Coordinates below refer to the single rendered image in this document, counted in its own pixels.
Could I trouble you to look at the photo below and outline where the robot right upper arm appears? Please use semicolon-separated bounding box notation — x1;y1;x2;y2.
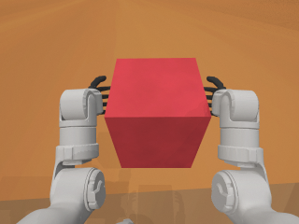
211;170;299;224

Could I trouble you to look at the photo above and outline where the left robot forearm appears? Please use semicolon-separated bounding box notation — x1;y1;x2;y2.
50;88;104;203

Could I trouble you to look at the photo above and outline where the robot right hand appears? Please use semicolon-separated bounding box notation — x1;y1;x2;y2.
204;76;226;117

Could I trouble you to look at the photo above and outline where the robot left hand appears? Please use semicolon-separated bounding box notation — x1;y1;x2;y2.
88;76;111;116

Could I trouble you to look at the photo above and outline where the robot left shin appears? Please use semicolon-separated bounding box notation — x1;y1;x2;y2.
123;218;134;223

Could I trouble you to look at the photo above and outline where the right robot forearm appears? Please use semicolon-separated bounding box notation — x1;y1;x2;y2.
211;89;272;203

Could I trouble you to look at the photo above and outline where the robot left upper arm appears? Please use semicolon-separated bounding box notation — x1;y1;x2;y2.
17;167;107;224

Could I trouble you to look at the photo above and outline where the carton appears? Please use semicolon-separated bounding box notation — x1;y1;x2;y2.
104;58;211;168

